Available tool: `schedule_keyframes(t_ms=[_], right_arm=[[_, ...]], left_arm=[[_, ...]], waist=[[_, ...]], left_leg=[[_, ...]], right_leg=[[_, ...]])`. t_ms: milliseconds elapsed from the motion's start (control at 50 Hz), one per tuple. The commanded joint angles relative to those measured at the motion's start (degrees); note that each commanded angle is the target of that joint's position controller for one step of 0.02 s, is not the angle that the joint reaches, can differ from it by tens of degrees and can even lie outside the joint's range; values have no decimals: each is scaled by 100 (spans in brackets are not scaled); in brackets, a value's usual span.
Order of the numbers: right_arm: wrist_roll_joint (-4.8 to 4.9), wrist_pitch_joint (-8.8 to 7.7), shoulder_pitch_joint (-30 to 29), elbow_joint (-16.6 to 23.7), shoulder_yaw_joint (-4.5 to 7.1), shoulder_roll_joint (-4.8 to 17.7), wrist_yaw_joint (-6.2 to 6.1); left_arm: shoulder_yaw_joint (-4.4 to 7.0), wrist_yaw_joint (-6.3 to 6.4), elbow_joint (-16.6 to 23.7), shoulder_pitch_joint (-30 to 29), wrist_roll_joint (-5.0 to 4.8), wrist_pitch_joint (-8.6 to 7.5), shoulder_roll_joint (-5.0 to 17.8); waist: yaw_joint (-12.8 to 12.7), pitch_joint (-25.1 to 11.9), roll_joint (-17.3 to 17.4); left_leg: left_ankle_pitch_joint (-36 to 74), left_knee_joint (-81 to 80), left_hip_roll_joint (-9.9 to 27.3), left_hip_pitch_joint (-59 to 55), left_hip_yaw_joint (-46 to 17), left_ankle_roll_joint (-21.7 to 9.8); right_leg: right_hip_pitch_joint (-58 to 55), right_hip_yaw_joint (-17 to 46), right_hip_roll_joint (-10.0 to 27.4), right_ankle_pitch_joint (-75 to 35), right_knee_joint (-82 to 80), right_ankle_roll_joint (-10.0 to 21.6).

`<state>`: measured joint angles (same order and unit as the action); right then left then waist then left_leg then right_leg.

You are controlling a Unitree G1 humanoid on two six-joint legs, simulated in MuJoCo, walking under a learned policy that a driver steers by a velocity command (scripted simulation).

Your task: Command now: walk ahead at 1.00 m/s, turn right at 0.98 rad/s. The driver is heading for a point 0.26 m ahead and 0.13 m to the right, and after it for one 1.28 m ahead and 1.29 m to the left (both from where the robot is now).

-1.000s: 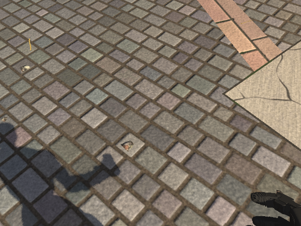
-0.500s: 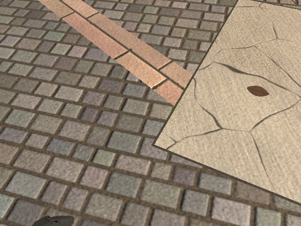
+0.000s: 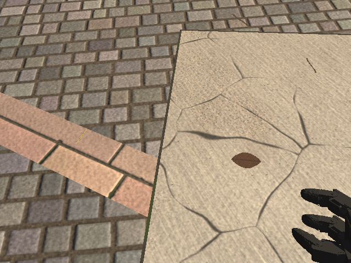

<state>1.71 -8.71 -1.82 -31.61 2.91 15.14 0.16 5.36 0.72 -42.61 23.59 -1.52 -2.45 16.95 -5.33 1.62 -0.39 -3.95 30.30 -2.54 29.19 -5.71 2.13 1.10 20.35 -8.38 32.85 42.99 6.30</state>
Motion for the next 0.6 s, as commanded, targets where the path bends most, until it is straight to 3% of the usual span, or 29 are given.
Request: schedule_keyframes(t_ms=[20,40,60,80,100,120,140,160,180,200,240,260,300,320,360,380,400,420,440,460,480,500,520,540,600], right_arm=[[-191,9,2579,-206,498,1423,86],[-157,83,2151,-35,412,854,46],[-169,165,2001,-157,366,736,7],[-238,209,2001,-300,356,753,-1],[-301,198,2068,-453,330,695,4],[-327,186,1920,-598,230,493,34],[-277,159,1857,-724,163,328,75],[-223,135,1824,-856,109,234,102],[-153,117,1825,-972,98,295,125],[-118,125,1730,-1021,152,560,112],[-20,198,1544,-1045,242,973,64],[37,220,1729,-1107,280,1125,53],[68,241,2089,-1269,326,1330,29],[64,263,2145,-1311,318,1316,6],[80,320,2093,-1262,296,1290,-30],[20,341,2071,-1103,243,1137,-47],[-148,386,2560,-957,37,505,-54],[-15,451,3425,-1114,-6,600,-54],[48,574,3216,-1145,147,1039,-81],[58,679,2812,-1016,186,1041,-126],[21,807,2683,-998,200,950,-186],[-16,975,2530,-954,229,911,-248],[2,1103,2889,-937,215,704,-262],[-12,1182,2978,-899,170,510,-268],[-69,1233,2279,-627,223,586,-213]], left_arm=[[-313,-21,775,587,-360,-69,-120],[-212,29,725,-104,-280,-26,413],[-147,16,806,-665,-83,-17,653],[-132,-13,925,-1125,72,-31,588],[-136,-78,1016,-1305,92,-50,462],[-150,-86,1096,-1314,-6,-31,287],[-189,-80,1139,-1294,-68,-21,160],[-237,-82,1182,-1291,-67,-16,24],[-282,-94,1219,-1354,-24,-23,-56],[-315,-119,1279,-1494,59,-77,-74],[-387,-252,1312,-1811,216,-251,-88],[-383,-324,1309,-2003,233,-329,-46],[-297,-386,1356,-2255,213,-385,185],[-226,-365,1320,-2194,226,-387,361],[-72,-264,1116,-1592,347,-395,657],[12,-177,1048,-1103,439,-373,920],[28,-70,1096,-660,612,-274,1242],[-71,-123,1203,-724,545,-158,1007],[-112,-142,1246,-999,372,-58,730],[-156,-136,1177,-1244,241,-14,540],[-187,-125,1091,-1499,202,9,411],[-198,-104,1034,-1839,255,18,330],[-148,-102,1031,-2078,335,10,443],[-125,-94,1030,-2335,336,1,427],[-41,16,874,-2403,311,-41,504]], waist=[[927,-2630,2854],[1183,-1639,1809],[1214,-974,786],[1184,-486,116],[1106,-148,179],[879,5,326],[731,95,501],[588,168,458],[490,266,385],[413,340,278],[453,246,292],[576,117,302],[620,-72,445],[536,-169,489],[97,-574,522],[-120,-1026,361],[-33,-1981,-1053],[141,-3274,-1691],[182,-2802,-994],[273,-2081,-698],[431,-1550,-504],[612,-1036,-398],[883,-950,-880],[987,-829,-957],[855,-760,-572]], left_leg=[[-4838,-1236,2847,-6183,-5298,-1492],[-4772,-1443,2466,-5358,-4412,-1240],[-3578,-1428,2194,-4538,-3308,-1030],[-2421,-1442,1931,-3811,-2444,-902],[-1275,-1412,1738,-3177,-1639,-816],[-1011,-1593,1549,-2850,-1473,-913],[-287,-1649,1521,-2492,-1340,-1074],[841,-1616,1568,-2291,-1175,-1205],[1909,-1604,1604,-2153,-912,-1309],[2454,-1691,1601,-2029,-689,-1366],[2816,-1789,1219,-1610,-168,-1249],[2696,-1814,1103,-1511,-71,-1183],[2440,-1711,1251,-1870,-260,-1054],[2495,-1453,1263,-2120,-311,-929],[2857,-395,968,-2071,-209,-591],[1899,676,615,-1425,-119,-336],[-2205,2970,19,-6,228,36],[-3823,4239,28,310,-297,89],[-3564,4603,315,551,-258,167],[-3227,4570,475,966,8,236],[-2932,4494,633,991,143,344],[-2715,4337,741,665,211,363],[-2570,4449,792,307,285,478],[-2412,4214,884,196,343,555],[-1579,3170,1015,-61,434,382]], right_leg=[[4631,-735,526,-213,4081,-266],[4922,-991,825,-881,4272,-314],[4815,-1212,976,-1242,4098,-331],[4604,-1293,1165,-1376,3835,-306],[4287,-1222,1409,-1457,3496,-269],[4177,-1263,1431,-1522,3394,-269],[4032,-1246,1449,-1392,3260,-297],[3975,-1208,1395,-1136,2991,-356],[3968,-1236,1312,-1000,2567,-436],[3939,-1371,1258,-1181,1905,-498],[3088,-1877,1160,-2411,352,-526],[2535,-1991,950,-3071,-205,-554],[1985,-1826,767,-3681,-901,-492],[1792,-1743,737,-3775,-1173,-414],[661,-1821,678,-4490,-1710,-200],[-428,-1494,1228,-5857,-1492,-53],[-2009,-120,3068,-8746,-870,628],[-2354,943,3797,-8509,-973,1266],[-1748,442,3384,-7636,-1178,1156],[-1205,-84,3125,-6856,-1372,1011],[-492,-404,2908,-6198,-1685,926],[435,-820,2622,-5277,-2168,758],[1003,-1031,2808,-5077,-2386,915],[1354,-1247,2852,-4709,-2613,956],[1547,-1925,2715,-4085,-2720,764]])
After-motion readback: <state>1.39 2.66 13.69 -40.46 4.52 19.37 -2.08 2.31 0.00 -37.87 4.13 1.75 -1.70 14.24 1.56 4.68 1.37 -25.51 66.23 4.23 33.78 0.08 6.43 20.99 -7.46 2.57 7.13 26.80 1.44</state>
